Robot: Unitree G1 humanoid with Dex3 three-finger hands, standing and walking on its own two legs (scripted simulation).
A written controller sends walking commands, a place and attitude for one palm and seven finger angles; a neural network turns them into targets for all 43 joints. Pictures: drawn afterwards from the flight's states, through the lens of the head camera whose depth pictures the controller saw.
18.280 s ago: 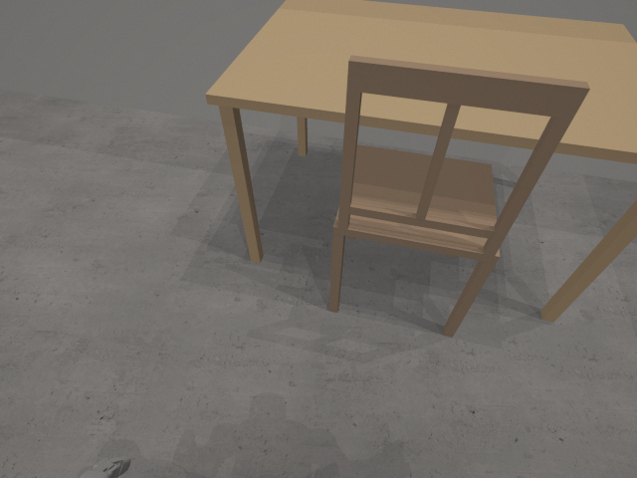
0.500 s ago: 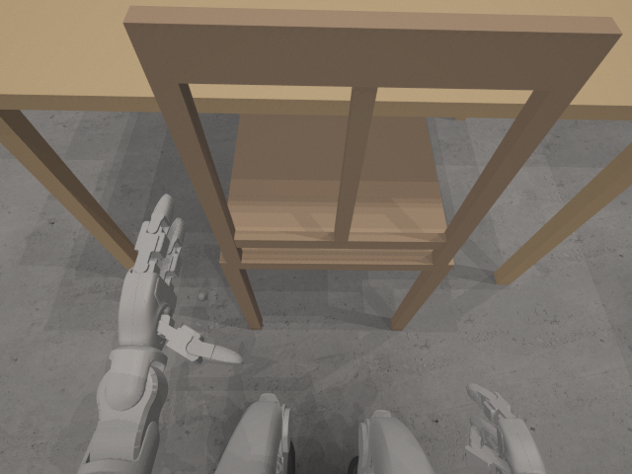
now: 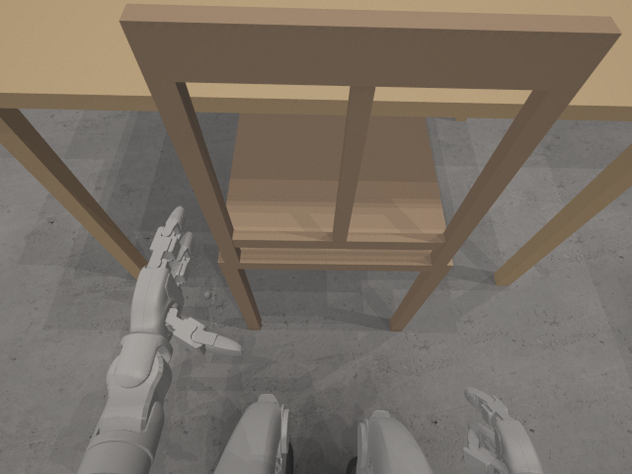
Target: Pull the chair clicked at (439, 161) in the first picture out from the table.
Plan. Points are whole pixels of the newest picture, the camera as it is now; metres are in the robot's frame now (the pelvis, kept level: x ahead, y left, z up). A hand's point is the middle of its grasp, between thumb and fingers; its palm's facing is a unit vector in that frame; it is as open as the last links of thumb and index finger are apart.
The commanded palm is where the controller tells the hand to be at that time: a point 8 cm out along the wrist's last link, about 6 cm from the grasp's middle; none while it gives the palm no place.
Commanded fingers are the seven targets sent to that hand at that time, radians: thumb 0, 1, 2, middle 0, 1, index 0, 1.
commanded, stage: aim the fingers beside a spindle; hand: left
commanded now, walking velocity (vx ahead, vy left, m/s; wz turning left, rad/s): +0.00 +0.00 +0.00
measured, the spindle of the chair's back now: (348, 178) +0.48 -0.02 +0.04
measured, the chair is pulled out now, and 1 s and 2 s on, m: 0.00 0.00 0.00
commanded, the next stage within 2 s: push the fingers through the gap in 1.24 s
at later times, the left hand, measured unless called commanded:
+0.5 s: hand (202, 286) +0.32 +0.15 +0.05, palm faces +0.03 -1.00 -0.06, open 16.9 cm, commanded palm +0.31 +0.20 +0.02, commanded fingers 0.00 -0.50 0.30 -0.06 -0.08 -0.06 -0.08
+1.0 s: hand (212, 293) +0.33 +0.15 -0.01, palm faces -0.02 -1.00 -0.01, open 16.9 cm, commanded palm +0.31 +0.19 +0.02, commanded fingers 0.00 -0.50 0.30 -0.06 -0.08 -0.06 -0.08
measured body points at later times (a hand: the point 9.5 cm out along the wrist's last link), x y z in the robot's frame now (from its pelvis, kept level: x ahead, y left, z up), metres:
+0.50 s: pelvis +0.00 +0.00 +0.00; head +0.12 +0.00 +0.44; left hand +0.31 +0.20 +0.05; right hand +0.17 -0.24 -0.11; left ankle +0.05 +0.09 -0.62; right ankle +0.01 -0.11 -0.62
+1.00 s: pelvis +0.00 +0.00 +0.00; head +0.12 +0.00 +0.43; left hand +0.33 +0.20 +0.00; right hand +0.16 -0.24 -0.11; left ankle +0.05 +0.09 -0.62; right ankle +0.01 -0.11 -0.62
